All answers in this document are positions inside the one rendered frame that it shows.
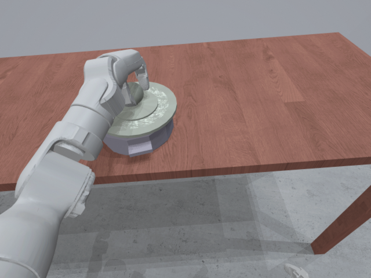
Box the left robot forearm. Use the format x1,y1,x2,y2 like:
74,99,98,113
14,54,128,200

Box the lid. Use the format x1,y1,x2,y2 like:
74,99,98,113
107,82,177,138

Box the robot left upper arm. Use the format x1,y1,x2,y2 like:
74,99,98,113
0,150,96,278

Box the pot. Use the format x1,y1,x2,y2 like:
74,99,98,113
103,119,174,157

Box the knob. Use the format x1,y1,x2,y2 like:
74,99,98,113
128,82,144,104

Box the robot left hand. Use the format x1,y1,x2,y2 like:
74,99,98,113
105,49,150,107

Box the table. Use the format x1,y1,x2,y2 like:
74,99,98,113
0,32,371,255

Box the robot right hand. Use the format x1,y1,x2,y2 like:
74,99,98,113
284,264,309,278

